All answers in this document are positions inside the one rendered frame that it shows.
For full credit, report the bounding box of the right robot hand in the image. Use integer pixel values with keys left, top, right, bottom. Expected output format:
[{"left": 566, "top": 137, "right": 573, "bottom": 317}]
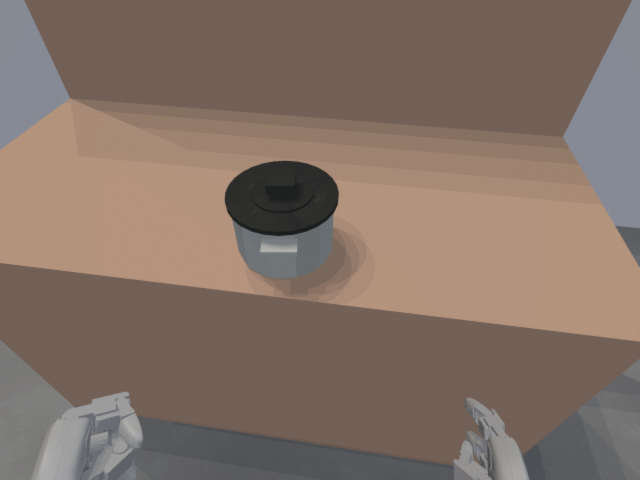
[{"left": 453, "top": 397, "right": 529, "bottom": 480}]

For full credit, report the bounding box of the knob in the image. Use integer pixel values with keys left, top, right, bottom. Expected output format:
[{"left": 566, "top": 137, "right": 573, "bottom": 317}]
[{"left": 265, "top": 169, "right": 296, "bottom": 195}]

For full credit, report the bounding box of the pot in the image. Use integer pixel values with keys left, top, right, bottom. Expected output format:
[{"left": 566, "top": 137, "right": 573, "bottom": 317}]
[{"left": 232, "top": 214, "right": 333, "bottom": 279}]

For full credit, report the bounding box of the table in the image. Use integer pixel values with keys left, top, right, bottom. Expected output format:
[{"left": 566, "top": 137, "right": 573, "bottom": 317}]
[{"left": 0, "top": 0, "right": 640, "bottom": 466}]

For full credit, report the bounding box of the left robot hand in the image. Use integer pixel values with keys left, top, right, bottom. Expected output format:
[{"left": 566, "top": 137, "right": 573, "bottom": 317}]
[{"left": 31, "top": 392, "right": 143, "bottom": 480}]

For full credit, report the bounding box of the lid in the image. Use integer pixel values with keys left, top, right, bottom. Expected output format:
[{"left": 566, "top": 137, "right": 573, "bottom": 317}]
[{"left": 225, "top": 161, "right": 339, "bottom": 236}]

